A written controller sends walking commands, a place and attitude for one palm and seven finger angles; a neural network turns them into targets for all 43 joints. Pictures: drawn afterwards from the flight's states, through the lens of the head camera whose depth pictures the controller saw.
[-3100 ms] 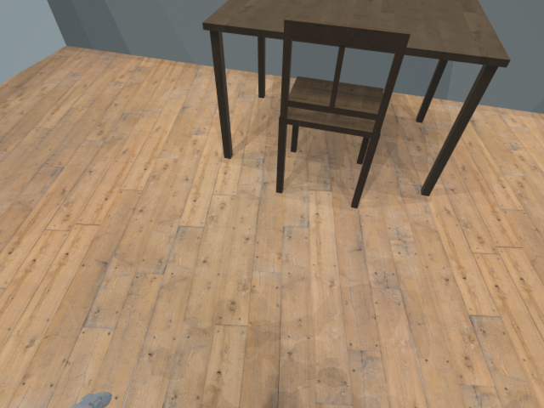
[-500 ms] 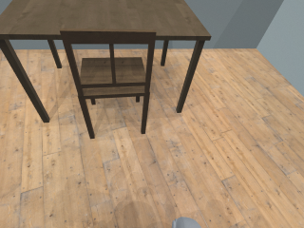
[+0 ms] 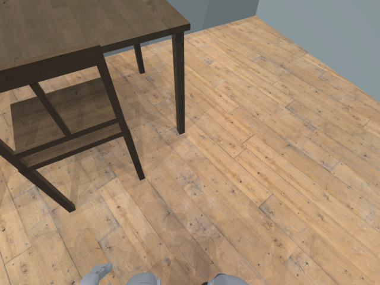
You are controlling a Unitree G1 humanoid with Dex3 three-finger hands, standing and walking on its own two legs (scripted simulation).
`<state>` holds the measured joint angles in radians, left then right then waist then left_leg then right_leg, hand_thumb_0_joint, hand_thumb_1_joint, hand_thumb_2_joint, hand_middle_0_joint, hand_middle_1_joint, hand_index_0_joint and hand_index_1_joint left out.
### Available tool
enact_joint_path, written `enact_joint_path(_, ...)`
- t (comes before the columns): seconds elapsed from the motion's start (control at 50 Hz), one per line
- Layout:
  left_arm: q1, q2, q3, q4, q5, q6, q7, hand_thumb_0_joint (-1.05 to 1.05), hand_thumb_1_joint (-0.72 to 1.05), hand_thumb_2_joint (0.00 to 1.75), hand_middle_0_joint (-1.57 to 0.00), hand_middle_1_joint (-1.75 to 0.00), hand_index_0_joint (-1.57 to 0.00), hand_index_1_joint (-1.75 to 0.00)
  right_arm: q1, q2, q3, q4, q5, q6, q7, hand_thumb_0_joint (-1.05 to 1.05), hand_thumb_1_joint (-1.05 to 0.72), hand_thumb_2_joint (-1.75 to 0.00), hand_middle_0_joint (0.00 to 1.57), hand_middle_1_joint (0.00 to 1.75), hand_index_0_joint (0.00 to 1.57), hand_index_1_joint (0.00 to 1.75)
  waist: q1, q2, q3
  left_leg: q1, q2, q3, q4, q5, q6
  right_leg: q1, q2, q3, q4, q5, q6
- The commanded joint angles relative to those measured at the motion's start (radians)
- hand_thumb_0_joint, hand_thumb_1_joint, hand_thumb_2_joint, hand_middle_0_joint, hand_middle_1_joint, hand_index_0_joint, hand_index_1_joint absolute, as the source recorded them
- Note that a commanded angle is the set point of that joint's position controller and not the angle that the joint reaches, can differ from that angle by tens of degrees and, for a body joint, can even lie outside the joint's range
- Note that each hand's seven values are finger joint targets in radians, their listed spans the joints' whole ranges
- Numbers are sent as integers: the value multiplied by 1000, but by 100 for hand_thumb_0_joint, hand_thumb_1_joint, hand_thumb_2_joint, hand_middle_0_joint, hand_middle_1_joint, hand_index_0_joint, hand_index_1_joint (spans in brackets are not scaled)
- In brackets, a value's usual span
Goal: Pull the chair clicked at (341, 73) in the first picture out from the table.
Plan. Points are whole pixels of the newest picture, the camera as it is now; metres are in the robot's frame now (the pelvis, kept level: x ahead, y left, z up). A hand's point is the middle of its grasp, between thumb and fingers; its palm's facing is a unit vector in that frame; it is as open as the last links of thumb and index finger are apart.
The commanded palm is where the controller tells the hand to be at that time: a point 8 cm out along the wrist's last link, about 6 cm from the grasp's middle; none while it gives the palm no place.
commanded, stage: turn to face it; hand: left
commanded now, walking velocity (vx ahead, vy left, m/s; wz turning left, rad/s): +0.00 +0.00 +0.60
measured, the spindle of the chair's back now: (52, 110) +0.61 +0.47 -0.09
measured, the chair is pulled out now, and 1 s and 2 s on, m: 0.00 0.00 0.00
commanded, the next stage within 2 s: take the last steps up to it in 0.92 s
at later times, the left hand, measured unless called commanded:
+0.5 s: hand out of the picture +0.08 +0.26 -0.16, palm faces +0.20 -0.96 -0.20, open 7.4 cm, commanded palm none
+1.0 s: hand out of the picture +0.06 +0.19 -0.12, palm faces +0.39 -0.88 -0.27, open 7.4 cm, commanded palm none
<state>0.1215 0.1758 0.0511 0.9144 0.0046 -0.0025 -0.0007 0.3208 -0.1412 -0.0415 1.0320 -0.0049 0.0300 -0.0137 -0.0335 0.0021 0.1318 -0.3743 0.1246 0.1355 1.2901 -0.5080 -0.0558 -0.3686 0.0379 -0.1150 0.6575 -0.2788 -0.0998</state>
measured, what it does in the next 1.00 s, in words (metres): steps on the spot, turning left: left foot, then right foot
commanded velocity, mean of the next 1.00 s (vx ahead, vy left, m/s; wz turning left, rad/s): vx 0.00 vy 0.00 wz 0.46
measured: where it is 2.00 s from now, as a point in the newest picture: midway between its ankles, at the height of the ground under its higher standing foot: (174, 263)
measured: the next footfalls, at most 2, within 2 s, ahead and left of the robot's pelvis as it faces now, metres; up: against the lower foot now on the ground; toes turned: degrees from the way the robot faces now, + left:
left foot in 0.28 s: +0.09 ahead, +0.15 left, +0.00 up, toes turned +9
right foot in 0.78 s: +0.11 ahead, -0.09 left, +0.00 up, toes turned +15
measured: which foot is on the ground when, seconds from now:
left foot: up 0.00-0.26, down 0.28-0.78, up 0.80-1.00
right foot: down 0.00-0.30, up 0.32-0.76, down 0.78-1.00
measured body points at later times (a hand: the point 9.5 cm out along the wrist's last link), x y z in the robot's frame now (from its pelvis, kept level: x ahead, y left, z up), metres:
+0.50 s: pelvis +0.05 +0.05 +0.02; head +0.09 +0.08 +0.47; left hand +0.07 +0.31 -0.14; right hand +0.13 -0.18 -0.12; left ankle +0.05 +0.15 -0.72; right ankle +0.03 -0.10 -0.64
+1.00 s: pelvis +0.05 -0.02 +0.02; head +0.07 -0.05 +0.47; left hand +0.04 +0.24 -0.10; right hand +0.20 -0.24 -0.14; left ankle -0.03 +0.12 -0.63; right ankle +0.07 -0.10 -0.72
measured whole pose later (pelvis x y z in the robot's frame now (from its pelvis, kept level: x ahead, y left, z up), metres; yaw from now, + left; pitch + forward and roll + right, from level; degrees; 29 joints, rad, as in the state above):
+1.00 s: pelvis +0.05 -0.02 +0.02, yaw +23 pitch -1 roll +3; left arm 0.20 0.15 0.02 0.91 0.01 0.01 0.02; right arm 0.21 -0.26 -0.09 0.97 -0.02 0.08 0.02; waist -0.02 0.04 0.04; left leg -0.47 0.00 -0.03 1.12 -0.36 -0.05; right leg -0.18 -0.06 -0.12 0.48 -0.28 -0.04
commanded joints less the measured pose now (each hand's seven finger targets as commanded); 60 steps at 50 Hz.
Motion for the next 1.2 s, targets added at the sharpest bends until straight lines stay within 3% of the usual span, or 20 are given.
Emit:
enact_joint_path(0.0,43,152,36,-44,9,-14,39,0,90,90,-20,-30,-20,-30,41,-83,-16,-77,-19,-4,-13,0,-90,-90,20,30,20,30,-14,-31,-173,-95,17,-114,-14,113,-6,88,-285,262,-316,608,-92)
enact_joint_path(0.08,49,124,16,-13,20,-20,33,0,90,90,-20,-30,-20,-30,87,-54,-1,-41,-15,1,-6,0,-90,-90,20,30,20,30,-34,-90,-191,11,-20,-99,-246,165,9,38,-223,159,-342,423,-64)
enact_joint_path(0.14,75,127,14,6,20,-15,26,0,90,90,-20,-30,-20,-30,7,-59,5,-56,-8,-11,1,0,-90,-90,20,30,20,30,10,-164,-163,22,-49,-75,-448,148,16,106,-229,136,-351,289,-57)
enact_joint_path(0.24,116,153,28,17,9,5,32,0,90,90,-20,-30,-20,-30,-47,-100,-2,-73,-11,-19,8,0,-90,-90,20,30,20,30,33,-100,-119,138,-60,-62,-746,288,24,117,-273,97,-217,274,5)
enact_joint_path(0.26,126,139,27,12,5,13,31,0,90,90,-20,-30,-20,-30,-22,-137,-8,-73,-13,-21,11,0,-90,-90,20,30,20,30,26,10,-123,190,-5,-142,-819,427,48,64,-242,53,-133,172,48)
enact_joint_path(0.28,146,94,24,-6,3,21,29,0,90,90,-20,-30,-20,-30,-6,-206,-22,-86,-20,-24,11,0,-90,-90,20,30,20,30,29,241,-101,197,163,-369,-899,619,127,-43,-151,-16,13,-58,110)
enact_joint_path(0.3,113,83,20,-33,2,21,30,0,90,90,-20,-30,-20,-30,8,-244,-31,-97,-27,-20,8,0,-90,-90,20,30,20,30,14,318,-79,158,279,-523,-993,741,236,-97,-91,-6,202,-317,140)
enact_joint_path(0.32,64,101,24,-39,12,24,34,0,90,90,-20,-30,-20,-30,8,-239,-32,-82,-30,-21,-5,0,-90,-90,20,30,20,30,-2,286,-72,139,252,-546,-1020,716,271,-118,-94,68,340,-323,137)
enact_joint_path(0.42,64,107,36,-29,6,22,20,0,90,90,-20,-30,-20,-30,-54,-221,-33,-117,-20,-28,-12,0,-90,-90,20,30,20,30,23,110,-178,264,126,-361,-949,749,231,-173,-107,116,435,-149,156)
enact_joint_path(0.58,2,100,30,-62,1,27,23,0,90,90,-20,-30,-20,-30,-20,-253,-59,-121,-21,-13,-5,0,-90,-90,20,30,20,30,-18,159,-214,311,102,-422,-921,749,245,-117,-76,107,215,-180,178)
enact_joint_path(0.7,104,120,31,-43,-6,16,31,0,90,90,-20,-30,-20,-30,-92,-260,-67,-149,-17,-1,3,0,-90,-90,20,30,20,30,35,166,-234,163,46,-449,-848,696,194,152,-39,89,-130,-11,159)
enact_joint_path(0.72,139,140,36,-36,-4,8,34,0,90,90,-20,-30,-20,-30,-101,-243,-65,-154,-10,-1,7,0,-90,-90,20,30,20,30,54,107,-243,81,10,-431,-803,579,153,270,-67,104,-272,91,155)
enact_joint_path(0.74,159,212,47,-36,10,-4,40,0,90,90,-20,-30,-20,-30,-84,-189,-58,-163,-1,0,13,0,-90,-90,20,30,20,30,60,-93,-253,-92,-84,-324,-649,319,80,417,-256,274,-377,111,108)
enact_joint_path(0.76,144,293,59,-49,21,-4,42,0,90,90,-20,-30,-20,-30,-99,-143,-49,-193,-5,1,13,0,-90,-90,20,30,20,30,64,-324,-195,-227,-202,-175,-421,-61,19,362,-496,495,-398,253,-3)
enact_joint_path(0.78,127,285,52,-66,13,5,41,0,90,90,-20,-30,-20,-30,-109,-192,-63,-189,-14,10,10,0,-90,-90,20,30,20,30,64,-206,-175,-175,-157,-226,-253,-80,31,213,-530,448,-392,272,-59)
enact_joint_path(0.84,-1,180,29,-90,11,1,38,0,90,90,-20,-30,-20,-30,-82,-182,-64,-124,-22,31,25,0,-90,-90,20,30,20,30,-2,-161,-65,-172,-115,-198,-86,107,20,120,-334,232,-379,218,-14)
enact_joint_path(0.88,33,163,26,-83,12,-7,37,0,90,90,-20,-30,-20,-30,-74,-169,-58,-116,-18,29,29,0,-90,-90,20,30,20,30,3,-162,-70,-176,-114,-172,-92,149,10,157,-312,168,-362,304,-10)
enact_joint_path(1.02,185,188,27,-28,22,-14,36,0,90,90,-20,-30,-20,-30,-184,-152,-35,-130,-15,26,23,0,-90,-90,20,30,20,30,70,-165,-109,-129,-98,-128,-322,81,-2,301,-343,165,-347,408,-52)
enact_joint_path(1.1,250,198,29,24,29,-24,24,0,90,90,-20,-30,-20,-30,-213,-133,-22,-136,-19,-1,33,0,-90,-90,20,30,20,30,99,-182,-126,-63,-98,-88,-507,46,33,323,-357,214,-407,113,-66)
enact_joint_path(1.18,230,183,21,66,23,-24,15,0,90,90,-20,-30,-20,-30,-109,-115,-11,-89,-19,-30,28,0,-90,-90,20,30,20,30,48,-159,-112,176,-116,-40,-788,124,71,182,-303,181,-386,-123,-37)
